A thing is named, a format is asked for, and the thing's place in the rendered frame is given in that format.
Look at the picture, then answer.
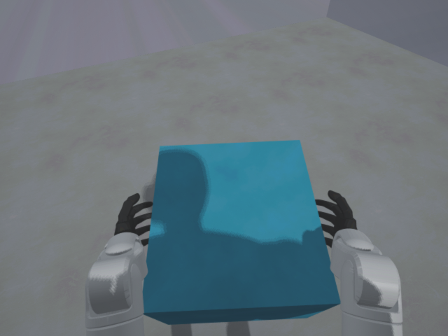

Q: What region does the right robot forearm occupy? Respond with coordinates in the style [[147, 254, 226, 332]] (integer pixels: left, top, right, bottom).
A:
[[330, 228, 403, 336]]

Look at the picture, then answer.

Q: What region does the robot right hand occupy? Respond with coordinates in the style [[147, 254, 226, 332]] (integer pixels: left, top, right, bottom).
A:
[[315, 190, 357, 248]]

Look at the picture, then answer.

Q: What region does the carton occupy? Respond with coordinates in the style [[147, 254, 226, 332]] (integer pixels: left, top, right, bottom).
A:
[[143, 140, 340, 325]]

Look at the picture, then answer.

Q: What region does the left robot forearm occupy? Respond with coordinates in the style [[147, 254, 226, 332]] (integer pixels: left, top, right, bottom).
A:
[[85, 232, 148, 336]]

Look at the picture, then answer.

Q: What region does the robot left hand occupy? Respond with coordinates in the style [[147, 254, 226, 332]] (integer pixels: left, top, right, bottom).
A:
[[114, 193, 153, 246]]

